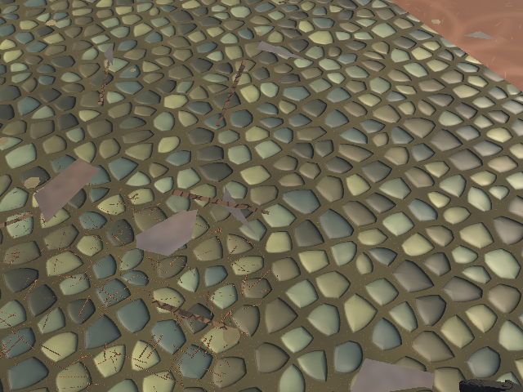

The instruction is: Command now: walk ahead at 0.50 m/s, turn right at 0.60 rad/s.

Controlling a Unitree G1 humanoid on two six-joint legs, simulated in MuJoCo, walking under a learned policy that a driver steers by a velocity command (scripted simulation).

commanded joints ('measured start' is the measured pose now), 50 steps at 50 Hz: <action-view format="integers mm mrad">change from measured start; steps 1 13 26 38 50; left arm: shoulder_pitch -87 -321 -119 -190 -177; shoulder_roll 134 11 62 165 130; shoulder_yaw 27 -19 7 50 31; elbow -121 -198 -108 -46 -74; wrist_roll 15 19 34 12 45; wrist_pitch -14 -34 -52 -30 37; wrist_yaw -2 -40 -35 21 31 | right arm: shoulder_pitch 142 234 225 64 56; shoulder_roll -103 -183 -133 -90 -188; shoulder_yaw -31 -42 -25 -25 -53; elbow -15 71 36 -90 -178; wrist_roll -2 32 34 8 -3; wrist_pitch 18 28 59 117 128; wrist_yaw -9 -2 -11 42 -10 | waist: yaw -100 -107 -14 -44 -19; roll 96 92 -107 -63 134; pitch -42 34 -51 -28 -139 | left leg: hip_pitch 425 267 -312 -91 157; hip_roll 353 235 172 111 212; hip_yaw -439 -69 -108 -5 -377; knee -271 -367 670 152 -225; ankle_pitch -158 207 -180 111 152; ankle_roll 167 169 -13 -15 217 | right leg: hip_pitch -475 -275 259 208 -255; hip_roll -139 -149 -369 -364 -113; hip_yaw -11 -147 107 -297 -76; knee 192 -418 -864 -785 63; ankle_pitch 106 473 293 798 78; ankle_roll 13 38 -158 -106 78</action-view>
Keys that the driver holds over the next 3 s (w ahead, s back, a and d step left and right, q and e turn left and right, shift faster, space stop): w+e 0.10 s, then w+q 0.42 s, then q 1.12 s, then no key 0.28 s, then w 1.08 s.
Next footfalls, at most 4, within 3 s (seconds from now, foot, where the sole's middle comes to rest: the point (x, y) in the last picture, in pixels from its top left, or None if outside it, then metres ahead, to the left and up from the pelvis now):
0.40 right None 0.34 -0.17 -0.76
0.84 left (244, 372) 0.53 0.09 -0.76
1.32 right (329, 355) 0.58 -0.12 -0.76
1.74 left None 0.40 0.08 -0.76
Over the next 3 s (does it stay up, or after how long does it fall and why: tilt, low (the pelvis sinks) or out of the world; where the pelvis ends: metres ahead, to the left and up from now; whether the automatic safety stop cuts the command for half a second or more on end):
stays up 0.70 0.30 0.02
